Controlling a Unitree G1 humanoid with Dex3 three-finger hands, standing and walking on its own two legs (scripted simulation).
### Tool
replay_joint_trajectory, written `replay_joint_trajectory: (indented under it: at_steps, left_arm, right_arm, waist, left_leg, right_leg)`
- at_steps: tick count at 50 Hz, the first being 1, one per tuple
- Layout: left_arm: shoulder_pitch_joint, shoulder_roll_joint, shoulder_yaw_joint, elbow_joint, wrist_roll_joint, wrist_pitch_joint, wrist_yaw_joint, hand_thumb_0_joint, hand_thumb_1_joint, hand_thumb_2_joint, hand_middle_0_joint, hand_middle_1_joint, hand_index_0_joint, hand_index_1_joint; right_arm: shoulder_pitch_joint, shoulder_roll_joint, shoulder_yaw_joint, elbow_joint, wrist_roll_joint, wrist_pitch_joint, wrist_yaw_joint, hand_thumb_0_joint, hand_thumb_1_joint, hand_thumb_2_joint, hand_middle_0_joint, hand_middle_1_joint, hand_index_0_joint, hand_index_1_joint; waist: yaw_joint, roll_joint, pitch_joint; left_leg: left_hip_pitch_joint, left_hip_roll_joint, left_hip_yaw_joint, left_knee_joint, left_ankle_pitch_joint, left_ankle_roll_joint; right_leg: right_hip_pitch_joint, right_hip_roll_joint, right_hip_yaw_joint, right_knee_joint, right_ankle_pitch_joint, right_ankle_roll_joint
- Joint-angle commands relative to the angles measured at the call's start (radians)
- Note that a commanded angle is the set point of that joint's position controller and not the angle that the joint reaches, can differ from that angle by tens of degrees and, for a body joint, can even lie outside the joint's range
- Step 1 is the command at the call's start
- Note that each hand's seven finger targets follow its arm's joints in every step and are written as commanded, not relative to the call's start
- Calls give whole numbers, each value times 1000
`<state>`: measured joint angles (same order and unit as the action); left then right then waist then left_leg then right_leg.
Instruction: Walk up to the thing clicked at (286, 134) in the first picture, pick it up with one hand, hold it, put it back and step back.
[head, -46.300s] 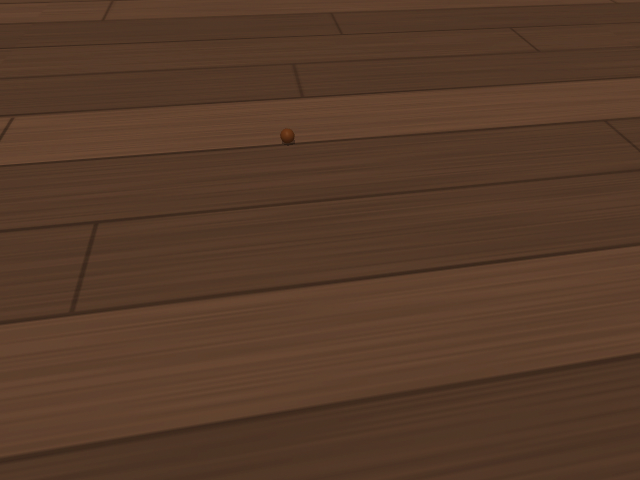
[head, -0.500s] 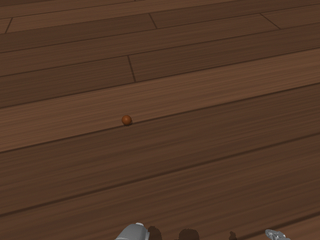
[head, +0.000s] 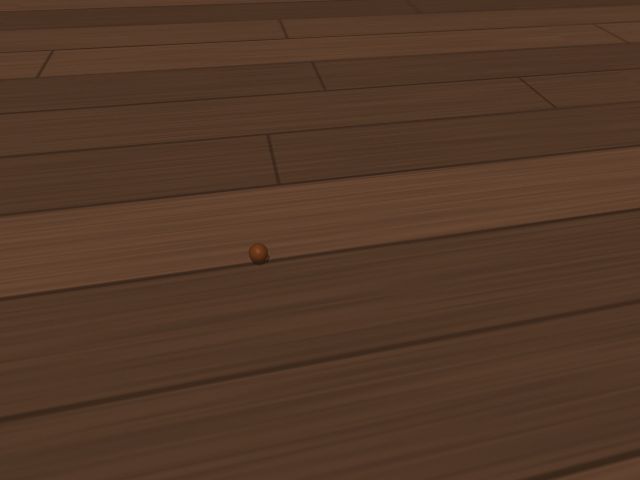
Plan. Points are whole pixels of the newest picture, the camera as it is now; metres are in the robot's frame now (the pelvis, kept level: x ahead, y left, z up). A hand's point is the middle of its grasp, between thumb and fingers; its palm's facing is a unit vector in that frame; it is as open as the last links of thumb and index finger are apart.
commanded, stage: step back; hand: left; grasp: from above
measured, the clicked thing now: (258, 252) +1.10 +0.23 -0.73
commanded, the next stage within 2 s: stand in 0.54 s
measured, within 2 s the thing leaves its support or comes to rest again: neither
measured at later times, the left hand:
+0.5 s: hand out of the picture +0.15 +0.28 -0.14, palm faces -0.01 -0.93 -0.38, open 7.4 cm
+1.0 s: hand out of the picture +0.12 +0.26 -0.14, palm faces -0.04 -0.94 -0.33, open 7.4 cm
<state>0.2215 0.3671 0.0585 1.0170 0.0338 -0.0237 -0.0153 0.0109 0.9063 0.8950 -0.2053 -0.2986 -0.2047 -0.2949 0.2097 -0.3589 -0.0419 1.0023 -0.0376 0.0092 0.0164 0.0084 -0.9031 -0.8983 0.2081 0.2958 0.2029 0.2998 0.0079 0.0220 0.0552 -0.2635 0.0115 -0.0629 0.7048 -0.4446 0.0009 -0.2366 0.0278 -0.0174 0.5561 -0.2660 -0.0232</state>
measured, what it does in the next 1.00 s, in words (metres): stands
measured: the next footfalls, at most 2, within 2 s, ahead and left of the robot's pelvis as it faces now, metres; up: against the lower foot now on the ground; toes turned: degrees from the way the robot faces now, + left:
none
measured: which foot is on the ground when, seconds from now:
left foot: down 0.00-1.00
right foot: down 0.00-1.00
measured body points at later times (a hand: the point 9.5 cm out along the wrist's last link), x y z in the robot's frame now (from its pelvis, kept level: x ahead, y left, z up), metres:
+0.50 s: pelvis +0.04 +0.02 +0.01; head +0.06 +0.02 +0.46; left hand +0.15 +0.33 -0.11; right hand +0.15 -0.28 -0.12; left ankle +0.03 +0.13 -0.73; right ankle +0.02 -0.11 -0.73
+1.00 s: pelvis +0.03 +0.01 +0.02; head +0.04 +0.01 +0.47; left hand +0.12 +0.31 -0.11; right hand +0.11 -0.29 -0.11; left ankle +0.03 +0.13 -0.73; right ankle +0.02 -0.11 -0.73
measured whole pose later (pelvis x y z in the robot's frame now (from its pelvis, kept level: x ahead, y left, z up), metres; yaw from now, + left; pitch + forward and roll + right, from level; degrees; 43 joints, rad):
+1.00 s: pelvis +0.03 +0.01 +0.02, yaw -1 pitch -3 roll +0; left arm 0.07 0.34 0.00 1.14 0.01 -0.02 0.00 0.01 0.91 0.89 -0.21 -0.30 -0.21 -0.29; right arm 0.06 -0.34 -0.01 1.14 -0.01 -0.02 0.01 0.01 -0.91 -0.90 0.21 0.30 0.20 0.30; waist -0.01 0.00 0.07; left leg -0.09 0.01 0.01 0.31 -0.17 0.00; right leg -0.08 -0.01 0.01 0.31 -0.18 0.01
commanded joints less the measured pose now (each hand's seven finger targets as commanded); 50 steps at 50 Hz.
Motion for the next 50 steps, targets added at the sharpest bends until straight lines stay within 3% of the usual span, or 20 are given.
replay_joint_trajectory:
  at_steps: [1,3,5,6,7,8,9,10,11,13,14,15,17,19,26,27,28,31,40,50]
  left_arm:
    - [-77,284,67,-104,2,-44,27,0,900,900,-200,-300,-200,-300]
    - [-98,275,61,-98,2,-41,24,0,900,900,-200,-300,-200,-300]
    - [-146,251,44,-109,-4,-28,18,0,900,900,-200,-300,-200,-300]
    - [-129,217,28,-105,-8,-23,16,0,900,900,-200,-300,-200,-300]
    - [-112,167,9,-109,-19,-20,14,0,900,900,-200,-300,-200,-300]
    - [-104,160,7,-94,-32,-11,15,0,900,900,-200,-300,-200,-300]
    - [-96,208,22,-76,-26,-8,20,0,900,900,-200,-300,-200,-300]
    - [-88,199,17,-64,-23,-13,19,0,900,900,-200,-300,-200,-300]
    - [-85,183,11,-58,-21,-21,20,0,900,900,-200,-300,-200,-300]
    - [-54,214,20,-30,-25,-39,27,0,900,900,-200,-300,-200,-300]
    - [-67,238,22,-29,-25,-42,28,0,900,900,-200,-300,-200,-300]
    - [-92,249,24,-29,-27,-41,30,0,900,900,-200,-300,-200,-300]
    - [-109,234,16,-35,-29,-37,35,0,900,900,-200,-300,-200,-300]
    - [-125,226,14,-29,-27,-32,38,0,900,900,-200,-300,-200,-300]
    - [-160,223,9,-19,-23,-25,39,0,900,900,-200,-300,-200,-300]
    - [-172,180,-12,0,-36,-20,35,0,900,900,-200,-300,-200,-300]
    - [-177,178,-12,-2,-35,-16,35,0,900,900,-200,-300,-200,-300]
    - [-186,187,-15,13,-33,-11,36,0,900,900,-200,-300,-200,-300]
    - [-206,195,-15,44,-26,-15,30,0,900,900,-200,-300,-200,-300]
    - [-187,187,-20,64,-25,-15,25,0,900,900,-200,-300,-200,-300]
  right_arm:
    - [-37,-200,-55,-70,10,-32,-17,0,-900,-900,200,300,200,300]
    - [-13,-189,-52,-53,7,-41,-13,0,-900,-900,200,300,200,300]
    - [40,-170,-56,-24,4,-48,-13,0,-900,-900,200,300,200,300]
    - [28,-177,-62,-22,-2,-51,-18,0,-900,-900,200,300,200,300]
    - [4,-217,-68,-31,-10,-57,-24,0,-900,-900,200,300,200,300]
    - [-69,-262,-66,-49,-6,-60,-24,0,-900,-900,200,300,200,300]
    - [-106,-280,-69,-55,0,-57,-20,0,-900,-900,200,300,200,300]
    - [-131,-259,-61,-55,0,-56,-19,0,-900,-900,200,300,200,300]
    - [-147,-239,-53,-52,2,-54,-19,0,-900,-900,200,300,200,300]
    - [-151,-203,-38,-45,16,-52,-20,0,-900,-900,200,300,200,300]
    - [-133,-193,-37,-40,21,-51,-22,0,-900,-900,200,300,200,300]
    - [-116,-190,-38,-28,21,-48,-26,0,-900,-900,200,300,200,300]
    - [-131,-203,-43,-15,20,-46,-27,0,-900,-900,200,300,200,300]
    - [-136,-196,-43,-6,22,-44,-27,0,-900,-900,200,300,200,300]
    - [-190,-187,-41,6,21,-36,-26,0,-900,-900,200,300,200,300]
    - [-186,-192,-25,18,32,-40,-25,0,-900,-900,200,300,200,300]
    - [-186,-205,-29,21,34,-42,-24,0,-900,-900,200,300,200,300]
    - [-203,-200,-22,34,33,-44,-26,0,-900,-900,200,300,200,300]
    - [-219,-192,-13,58,32,-46,-23,0,-900,-900,200,300,200,300]
    - [-202,-194,-7,78,30,-45,-20,0,-900,-900,200,300,200,300]
  waist:
    - [16,-82,44]
    - [-1,-150,-5]
    - [-39,-148,-46]
    - [-39,-105,-48]
    - [-29,24,-58]
    - [2,103,-36]
    - [6,73,-23]
    - [20,54,-19]
    - [28,59,-30]
    - [33,62,-89]
    - [14,26,-113]
    - [-1,8,-117]
    - [1,13,-131]
    - [-1,-12,-146]
    - [0,-30,-118]
    - [-7,-24,-116]
    - [-9,-25,-112]
    - [-8,-11,-124]
    - [-7,0,-136]
    - [-7,-8,-86]
  left_leg:
    - [-195,24,-53,95,-64,10]
    - [-105,27,4,-7,-20,12]
    - [102,-13,58,-227,110,15]
    - [166,6,11,-301,189,19]
    - [179,133,-174,-377,188,49]
    - [94,253,-331,-445,54,120]
    - [-2,284,-315,-427,20,173]
    - [-11,258,-259,-400,83,161]
    - [30,211,-181,-353,230,124]
    - [20,124,-60,-247,470,56]
    - [38,84,-18,-216,472,33]
    - [70,74,-3,-217,469,23]
    - [103,88,-2,-219,529,33]
    - [121,97,-1,-216,570,44]
    - [111,97,5,-254,487,43]
    - [159,114,-40,-307,572,41]
    - [160,127,-46,-317,603,42]
    - [200,125,-36,-340,618,33]
    - [221,119,-17,-406,534,16]
    - [189,116,-26,-446,384,12]
  right_leg:
    - [18,-339,449,-290,-273,-186]
    - [2,-297,333,-247,-120,-157]
    - [-87,-229,200,-142,16,-106]
    - [-129,-187,153,-79,65,-68]
    - [-170,-118,91,32,100,-25]
    - [-170,-38,32,82,-95,7]
    - [-74,-57,39,107,-203,5]
    - [-31,-58,40,54,-175,-1]
    - [-3,-63,47,-60,-68,-6]
    - [128,-106,112,-111,229,-9]
    - [140,-138,146,-102,316,-26]
    - [122,-159,163,-84,361,-39]
    - [126,-150,133,-74,407,-34]
    - [128,-141,119,-69,408,-31]
    - [121,-143,126,-95,357,-22]
    - [110,-145,121,-125,396,-9]
    - [132,-136,110,-139,391,4]
    - [156,-139,104,-177,387,7]
    - [194,-155,109,-247,339,11]
    - [147,-152,118,-295,214,12]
